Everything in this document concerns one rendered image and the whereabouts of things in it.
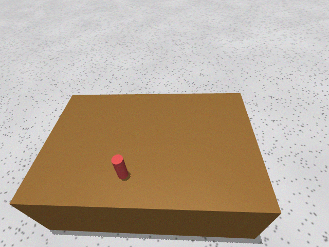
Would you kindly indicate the can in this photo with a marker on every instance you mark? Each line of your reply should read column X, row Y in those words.
column 119, row 166

